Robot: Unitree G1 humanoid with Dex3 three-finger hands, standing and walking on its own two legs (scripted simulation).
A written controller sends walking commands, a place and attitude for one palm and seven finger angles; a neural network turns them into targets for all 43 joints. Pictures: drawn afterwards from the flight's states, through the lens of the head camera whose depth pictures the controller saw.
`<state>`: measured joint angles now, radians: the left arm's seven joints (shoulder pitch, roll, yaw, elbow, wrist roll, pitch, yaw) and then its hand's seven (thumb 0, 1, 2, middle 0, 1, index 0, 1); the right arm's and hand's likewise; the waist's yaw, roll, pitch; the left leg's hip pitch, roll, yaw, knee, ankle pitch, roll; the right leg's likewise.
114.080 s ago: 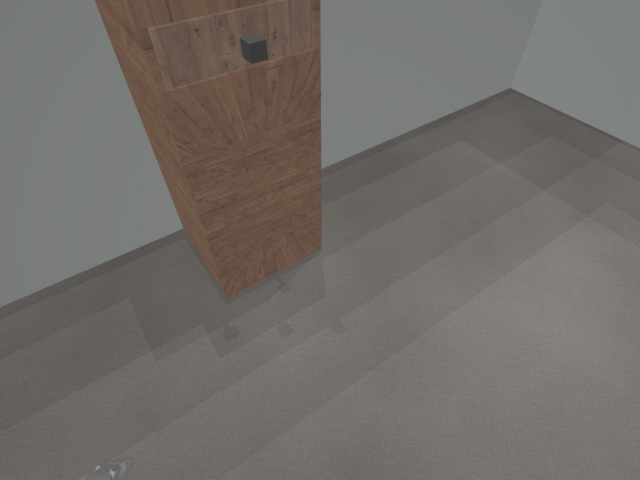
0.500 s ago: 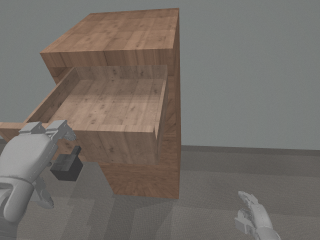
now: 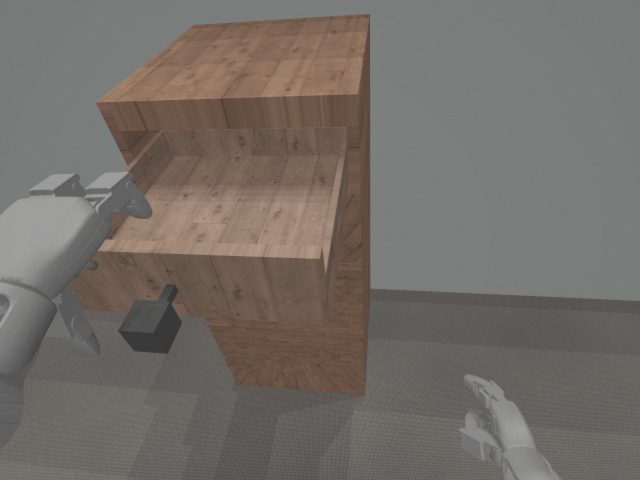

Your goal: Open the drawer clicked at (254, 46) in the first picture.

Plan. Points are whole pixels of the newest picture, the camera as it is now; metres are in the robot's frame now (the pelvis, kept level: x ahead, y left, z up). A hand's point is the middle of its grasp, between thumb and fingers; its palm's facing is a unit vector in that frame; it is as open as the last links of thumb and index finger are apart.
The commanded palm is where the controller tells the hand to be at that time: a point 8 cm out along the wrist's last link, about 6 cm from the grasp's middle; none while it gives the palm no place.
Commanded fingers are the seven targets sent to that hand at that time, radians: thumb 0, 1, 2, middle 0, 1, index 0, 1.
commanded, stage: lift the hand off the handle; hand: left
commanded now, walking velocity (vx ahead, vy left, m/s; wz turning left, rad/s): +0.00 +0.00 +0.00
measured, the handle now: (159, 312) +0.25 +0.25 +0.12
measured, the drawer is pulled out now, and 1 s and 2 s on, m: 0.29 0.29 0.29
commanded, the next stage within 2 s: draw the hand back to the body in 0.38 s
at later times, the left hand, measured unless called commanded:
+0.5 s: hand (93, 222) +0.25 +0.25 +0.26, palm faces +0.22 +0.00 -0.98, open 13.9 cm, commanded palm +0.18 +0.25 +0.33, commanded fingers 0.00 -0.50 0.30 -0.30 -1.20 -0.30 -1.20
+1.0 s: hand (93, 262) +0.22 +0.24 +0.24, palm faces +0.16 +0.00 -0.99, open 13.9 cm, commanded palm +0.16 +0.26 +0.32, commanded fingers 0.00 -0.50 0.30 -0.30 -1.20 -0.30 -1.20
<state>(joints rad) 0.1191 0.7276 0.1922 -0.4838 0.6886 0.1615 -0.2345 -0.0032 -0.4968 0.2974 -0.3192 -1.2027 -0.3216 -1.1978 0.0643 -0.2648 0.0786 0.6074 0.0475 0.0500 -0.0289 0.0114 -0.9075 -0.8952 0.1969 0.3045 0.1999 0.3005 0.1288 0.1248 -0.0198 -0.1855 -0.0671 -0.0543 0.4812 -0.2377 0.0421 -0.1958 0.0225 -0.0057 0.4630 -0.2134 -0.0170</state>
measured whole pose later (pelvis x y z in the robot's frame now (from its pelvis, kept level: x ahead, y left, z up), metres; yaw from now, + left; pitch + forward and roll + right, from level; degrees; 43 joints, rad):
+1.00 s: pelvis -0.01 -0.01 -0.01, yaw +0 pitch -2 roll +0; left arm 0.10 0.78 0.26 -0.56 0.61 0.17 -0.35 0.00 -0.50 0.30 -0.32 -1.20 -0.32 -1.20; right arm 0.07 -0.29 0.08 0.58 0.05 0.02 -0.03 0.01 -0.91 -0.90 0.20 0.30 0.20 0.30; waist 0.13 0.13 -0.03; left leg -0.25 -0.06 -0.06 0.55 -0.26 0.03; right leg -0.26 0.03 -0.02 0.53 -0.24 -0.03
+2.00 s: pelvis +0.03 -0.02 +0.00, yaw +0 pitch -4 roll -1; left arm 0.24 0.41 0.51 -0.67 -0.11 -0.15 0.09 0.00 0.76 0.84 -0.22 -0.38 -0.22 -0.38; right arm 0.15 -0.20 0.04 0.65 0.02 -0.10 -0.06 0.01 -0.91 -0.90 0.20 0.30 0.20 0.30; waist 0.09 0.07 -0.01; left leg -0.10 -0.02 -0.07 0.44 -0.27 0.01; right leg -0.09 0.06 -0.02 0.39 -0.22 -0.05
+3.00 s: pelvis -0.09 +0.03 -0.02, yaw +0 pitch +0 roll -4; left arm 0.19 0.50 0.66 -0.73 -0.05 -0.27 0.16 0.00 0.88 0.90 -0.21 -0.30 -0.21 -0.30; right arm 0.22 -0.22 -0.01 0.59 0.02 -0.08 -0.06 0.01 -0.91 -0.89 0.20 0.30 0.20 0.30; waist -0.02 0.03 0.01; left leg -0.49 -0.01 0.00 0.66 -0.16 0.07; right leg -0.50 0.03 -0.03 0.80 -0.39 0.00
